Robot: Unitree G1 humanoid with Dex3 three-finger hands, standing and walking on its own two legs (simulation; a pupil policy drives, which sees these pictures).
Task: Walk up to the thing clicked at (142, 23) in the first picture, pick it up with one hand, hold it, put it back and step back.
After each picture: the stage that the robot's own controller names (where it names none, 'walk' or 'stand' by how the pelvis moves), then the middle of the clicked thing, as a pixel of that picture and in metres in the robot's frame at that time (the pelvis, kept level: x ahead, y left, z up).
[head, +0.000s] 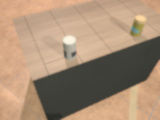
stand; (137, 26) +0.81 -0.34 -0.09
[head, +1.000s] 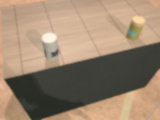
sink last; (135, 28) +0.70 -0.28 -0.06
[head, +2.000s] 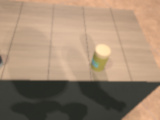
sink last; (100, 58) +0.50 -0.08 -0.06
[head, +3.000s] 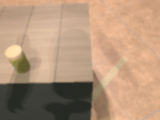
rise first; (18, 59) +0.47 +0.29 -0.05
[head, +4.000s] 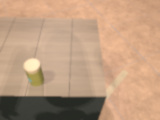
stand; (34, 73) +0.45 +0.21 -0.08
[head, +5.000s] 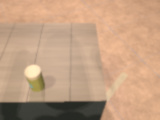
stand; (35, 78) +0.43 +0.21 -0.10
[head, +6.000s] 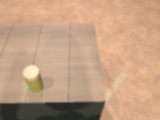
stand; (33, 79) +0.43 +0.21 -0.10
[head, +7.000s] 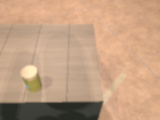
stand; (32, 79) +0.43 +0.22 -0.10
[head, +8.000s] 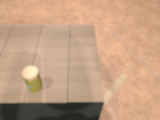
stand; (32, 79) +0.43 +0.22 -0.10
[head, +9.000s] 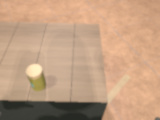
rise first; (36, 78) +0.44 +0.21 -0.09
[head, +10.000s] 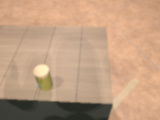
go down; (43, 78) +0.44 +0.20 -0.09
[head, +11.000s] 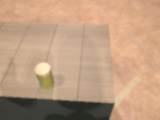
go down; (45, 76) +0.44 +0.20 -0.09
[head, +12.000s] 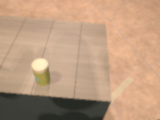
go down; (41, 72) +0.46 +0.18 -0.08
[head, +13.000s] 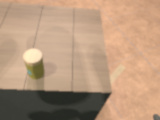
go down; (34, 64) +0.45 +0.18 -0.04
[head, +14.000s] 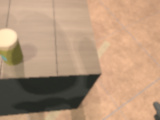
close in; (9, 48) +0.46 +0.19 +0.00
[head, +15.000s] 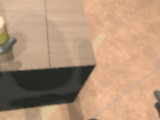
close; out of the picture +0.49 +0.20 +0.03
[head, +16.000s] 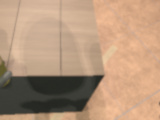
lift; out of the picture +0.38 +0.25 +0.01
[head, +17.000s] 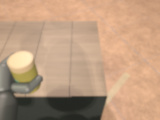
lift; (25, 73) +0.33 +0.17 +0.12
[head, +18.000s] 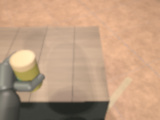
hold; (27, 72) +0.33 +0.17 +0.12
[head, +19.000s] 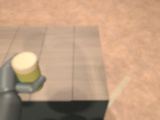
hold; (29, 73) +0.33 +0.17 +0.11
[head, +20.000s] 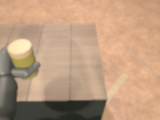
crouch; (24, 60) +0.38 +0.18 +0.11
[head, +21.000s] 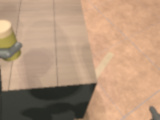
lower; (5, 41) +0.47 +0.20 +0.07
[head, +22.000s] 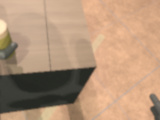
lower; out of the picture +0.48 +0.19 +0.02
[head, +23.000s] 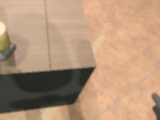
lower; out of the picture +0.47 +0.20 +0.02
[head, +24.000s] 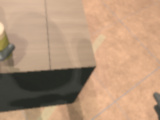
lower; out of the picture +0.47 +0.20 +0.02
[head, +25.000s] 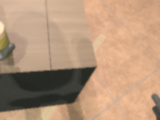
lower; out of the picture +0.47 +0.20 +0.02
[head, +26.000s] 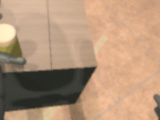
withdraw; (7, 44) +0.46 +0.18 +0.02
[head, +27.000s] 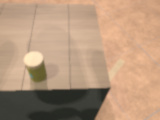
sink last; (36, 67) +0.43 +0.16 -0.03
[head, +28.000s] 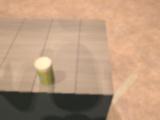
stand; (45, 71) +0.45 +0.18 -0.04
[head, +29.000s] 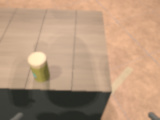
stand; (39, 67) +0.44 +0.18 -0.03
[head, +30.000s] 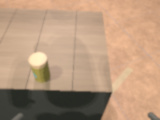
stand; (40, 68) +0.44 +0.17 -0.03
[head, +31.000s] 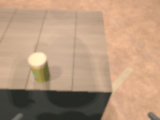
stand; (40, 68) +0.44 +0.18 -0.03
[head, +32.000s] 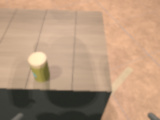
stand; (40, 67) +0.44 +0.18 -0.03
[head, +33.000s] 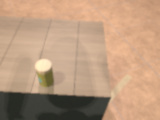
stand; (45, 73) +0.44 +0.17 -0.07
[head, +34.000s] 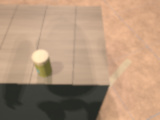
walk; (42, 64) +0.46 +0.17 -0.08
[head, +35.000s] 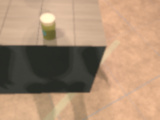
walk; (48, 27) +0.65 +0.15 -0.08
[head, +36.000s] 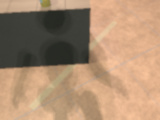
walk; out of the picture +0.97 +0.28 -0.07
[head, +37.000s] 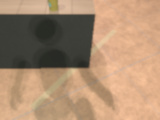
stand; (52, 1) +1.04 +0.20 -0.09
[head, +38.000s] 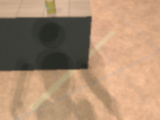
stand; (50, 4) +1.05 +0.21 -0.10
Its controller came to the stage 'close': yes
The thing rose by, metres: 0.21
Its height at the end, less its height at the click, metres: +0.00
